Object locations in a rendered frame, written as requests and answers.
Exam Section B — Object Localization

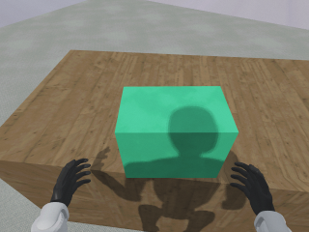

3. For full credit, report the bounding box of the left robot forearm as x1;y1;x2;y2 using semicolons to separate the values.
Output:
31;202;70;232

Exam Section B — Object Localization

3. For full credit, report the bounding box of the robot right hand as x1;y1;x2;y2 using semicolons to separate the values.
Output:
230;161;275;216

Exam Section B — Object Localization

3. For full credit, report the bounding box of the pedestal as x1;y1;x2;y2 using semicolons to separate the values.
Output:
0;49;309;232

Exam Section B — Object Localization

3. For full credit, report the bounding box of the robot left hand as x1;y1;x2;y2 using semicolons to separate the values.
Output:
50;159;91;207

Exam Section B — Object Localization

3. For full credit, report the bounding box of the right robot forearm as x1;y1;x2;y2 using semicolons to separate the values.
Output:
254;211;292;232

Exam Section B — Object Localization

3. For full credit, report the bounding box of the carton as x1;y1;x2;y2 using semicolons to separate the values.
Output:
115;86;239;178

